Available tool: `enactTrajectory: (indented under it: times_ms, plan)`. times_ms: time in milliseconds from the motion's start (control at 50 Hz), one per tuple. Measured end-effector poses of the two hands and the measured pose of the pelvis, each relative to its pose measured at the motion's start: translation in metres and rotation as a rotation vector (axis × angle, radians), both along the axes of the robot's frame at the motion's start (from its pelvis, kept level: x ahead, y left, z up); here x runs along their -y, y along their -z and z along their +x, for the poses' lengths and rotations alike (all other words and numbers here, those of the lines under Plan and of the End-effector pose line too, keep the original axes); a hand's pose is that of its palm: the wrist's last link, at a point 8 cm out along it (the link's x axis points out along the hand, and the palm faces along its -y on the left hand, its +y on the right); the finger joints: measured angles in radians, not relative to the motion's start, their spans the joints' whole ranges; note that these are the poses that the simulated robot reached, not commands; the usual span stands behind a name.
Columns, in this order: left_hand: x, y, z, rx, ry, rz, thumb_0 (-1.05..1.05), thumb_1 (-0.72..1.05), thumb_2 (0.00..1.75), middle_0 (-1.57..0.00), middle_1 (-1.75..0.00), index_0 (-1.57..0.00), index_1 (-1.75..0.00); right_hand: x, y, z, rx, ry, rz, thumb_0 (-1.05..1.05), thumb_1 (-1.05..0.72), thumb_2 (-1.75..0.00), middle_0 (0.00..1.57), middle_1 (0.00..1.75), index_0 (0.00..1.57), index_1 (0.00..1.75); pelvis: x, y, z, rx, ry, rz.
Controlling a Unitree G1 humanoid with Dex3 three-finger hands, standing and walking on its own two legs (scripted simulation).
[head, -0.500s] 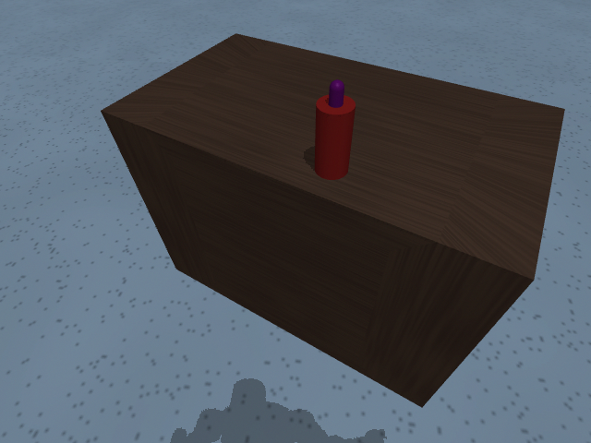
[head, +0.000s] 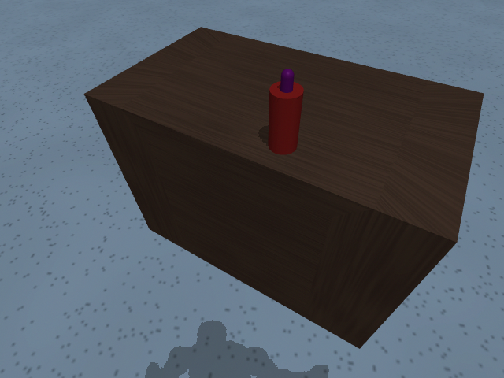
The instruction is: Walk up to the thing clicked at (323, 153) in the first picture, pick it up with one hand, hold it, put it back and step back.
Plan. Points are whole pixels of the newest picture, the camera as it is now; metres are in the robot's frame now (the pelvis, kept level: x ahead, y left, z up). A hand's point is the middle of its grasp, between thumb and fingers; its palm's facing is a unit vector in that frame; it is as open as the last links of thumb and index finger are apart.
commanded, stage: stand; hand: left
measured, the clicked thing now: (285, 111) +0.66 -0.04 +0.07
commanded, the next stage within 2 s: walk up in 0.62 s
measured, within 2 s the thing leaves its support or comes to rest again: neither
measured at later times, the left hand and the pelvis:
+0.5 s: hand out of the picture +0.08 +0.25 -0.16, palm faces -0.02 -0.94 -0.34, open 7.4 cm; pelvis +0.01 +0.00 +0.00, yaw +0 degrees
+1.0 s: hand out of the picture +0.16 +0.22 -0.15, palm faces -0.19 -0.88 -0.43, open 7.4 cm; pelvis +0.06 -0.06 -0.03, yaw -13 degrees
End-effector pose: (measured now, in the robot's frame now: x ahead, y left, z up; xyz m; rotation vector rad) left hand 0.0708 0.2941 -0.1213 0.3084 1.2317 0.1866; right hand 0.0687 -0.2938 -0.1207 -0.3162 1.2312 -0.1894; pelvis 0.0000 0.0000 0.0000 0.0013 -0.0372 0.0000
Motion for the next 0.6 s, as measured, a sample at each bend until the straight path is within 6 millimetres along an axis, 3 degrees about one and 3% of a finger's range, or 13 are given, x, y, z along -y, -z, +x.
enactTrajectory:
  times_ms: [600]
  plan:
    - [0.001,-0.0017,0.0038,0.005,-0.002,0.006,0.0,0.9,0.9,-0.2,-0.3,-0.21,-0.3,0.0031,-0.0011,0.0077,0.007,-0.001,-0.002,0.0,-0.91,-0.9,0.21,0.3,0.2,0.3,0.0021,-0.0006,0.0056,0.0,-0.002,0.0]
